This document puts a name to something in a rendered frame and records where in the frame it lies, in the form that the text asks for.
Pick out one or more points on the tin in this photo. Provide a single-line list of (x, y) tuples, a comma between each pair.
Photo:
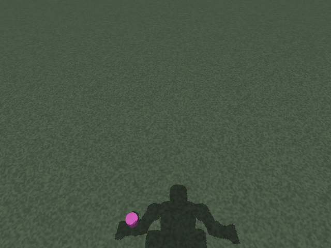
[(132, 219)]

